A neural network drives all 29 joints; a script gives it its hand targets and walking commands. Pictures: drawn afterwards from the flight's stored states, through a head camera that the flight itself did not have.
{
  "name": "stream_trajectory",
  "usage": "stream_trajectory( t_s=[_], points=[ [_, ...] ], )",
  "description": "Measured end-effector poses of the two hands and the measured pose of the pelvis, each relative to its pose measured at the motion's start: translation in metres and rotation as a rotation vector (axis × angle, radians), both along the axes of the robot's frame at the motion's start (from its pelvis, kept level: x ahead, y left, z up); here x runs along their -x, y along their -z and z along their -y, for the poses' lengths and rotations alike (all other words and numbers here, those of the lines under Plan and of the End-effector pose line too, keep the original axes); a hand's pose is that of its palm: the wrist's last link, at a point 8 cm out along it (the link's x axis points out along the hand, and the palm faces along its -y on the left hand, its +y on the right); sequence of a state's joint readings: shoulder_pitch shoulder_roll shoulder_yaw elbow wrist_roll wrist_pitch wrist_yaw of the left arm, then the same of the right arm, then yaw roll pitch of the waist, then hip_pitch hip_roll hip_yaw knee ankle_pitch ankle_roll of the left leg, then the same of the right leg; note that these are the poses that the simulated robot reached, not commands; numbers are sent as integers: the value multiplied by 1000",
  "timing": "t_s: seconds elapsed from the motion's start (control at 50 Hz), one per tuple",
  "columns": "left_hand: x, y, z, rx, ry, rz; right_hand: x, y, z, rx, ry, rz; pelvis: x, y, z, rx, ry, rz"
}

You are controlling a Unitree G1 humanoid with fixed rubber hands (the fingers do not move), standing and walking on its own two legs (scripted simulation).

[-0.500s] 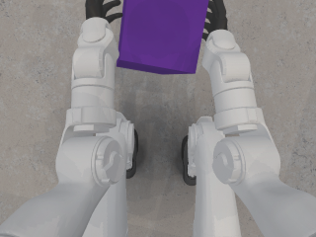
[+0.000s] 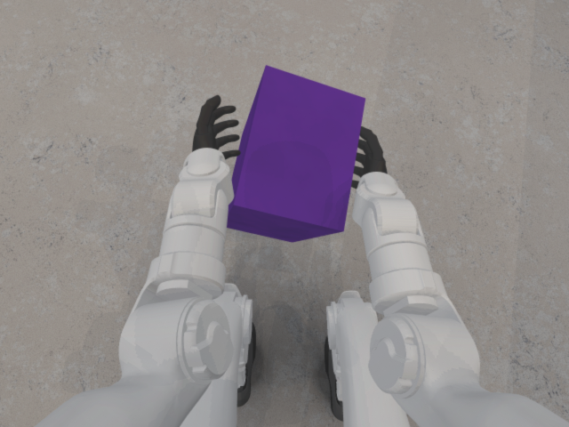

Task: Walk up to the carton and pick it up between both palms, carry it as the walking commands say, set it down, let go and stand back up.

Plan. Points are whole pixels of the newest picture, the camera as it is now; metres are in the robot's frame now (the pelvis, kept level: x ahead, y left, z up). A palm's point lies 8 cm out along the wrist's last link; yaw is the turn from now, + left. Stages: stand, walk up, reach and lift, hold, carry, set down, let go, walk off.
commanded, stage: reach and lift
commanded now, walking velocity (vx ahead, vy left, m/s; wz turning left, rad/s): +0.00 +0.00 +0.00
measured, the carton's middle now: (281, 172) +0.49 +0.02 -0.11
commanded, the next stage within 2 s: none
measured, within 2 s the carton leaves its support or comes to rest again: neither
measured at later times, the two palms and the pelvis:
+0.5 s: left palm (199, 134) +0.45 +0.11 +0.06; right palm (393, 171) +0.43 -0.11 +0.03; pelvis +0.02 +0.00 +0.07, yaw +0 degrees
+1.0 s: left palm (183, 109) +0.43 +0.11 +0.14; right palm (426, 156) +0.41 -0.12 +0.11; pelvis +0.05 +0.00 +0.14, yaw +0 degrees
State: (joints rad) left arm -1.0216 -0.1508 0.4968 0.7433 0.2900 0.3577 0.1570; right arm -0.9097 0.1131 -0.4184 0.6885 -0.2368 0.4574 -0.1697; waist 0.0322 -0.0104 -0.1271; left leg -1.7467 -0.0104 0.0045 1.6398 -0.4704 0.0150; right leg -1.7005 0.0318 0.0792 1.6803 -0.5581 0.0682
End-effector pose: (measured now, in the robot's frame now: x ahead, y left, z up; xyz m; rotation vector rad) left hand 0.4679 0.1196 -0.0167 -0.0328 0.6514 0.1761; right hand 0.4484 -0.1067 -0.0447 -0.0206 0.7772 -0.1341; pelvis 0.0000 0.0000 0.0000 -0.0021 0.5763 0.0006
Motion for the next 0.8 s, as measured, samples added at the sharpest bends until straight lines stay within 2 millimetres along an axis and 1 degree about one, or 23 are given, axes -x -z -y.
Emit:
stream_trajectory(
  t_s=[0.06,0.14,0.32,0.42,0.64,0.74,0.8],
  points=[
    [2,-4,0,-24,15,-1,2,-2,0,-8,4,-4,-3,-6,0,0,0,0],
    [2,-15,1,-35,23,3,4,-12,0,-23,16,-2,-6,-15,-1,2,1,12],
    [7,-54,3,-25,15,25,9,-49,2,-32,26,16,-13,-40,-2,3,3,70],
    [12,-71,4,-13,12,15,16,-66,3,-35,33,5,-19,-55,-2,2,3,98],
    [21,-100,7,3,9,6,26,-96,5,-28,42,-9,-32,-86,-1,-2,5,151],
    [24,-117,7,2,12,12,29,-115,6,-25,43,-5,-39,-102,0,-3,7,178],
    [27,-131,7,4,7,25,31,-128,6,-26,41,7,-44,-113,0,-3,8,199]
  ],
)
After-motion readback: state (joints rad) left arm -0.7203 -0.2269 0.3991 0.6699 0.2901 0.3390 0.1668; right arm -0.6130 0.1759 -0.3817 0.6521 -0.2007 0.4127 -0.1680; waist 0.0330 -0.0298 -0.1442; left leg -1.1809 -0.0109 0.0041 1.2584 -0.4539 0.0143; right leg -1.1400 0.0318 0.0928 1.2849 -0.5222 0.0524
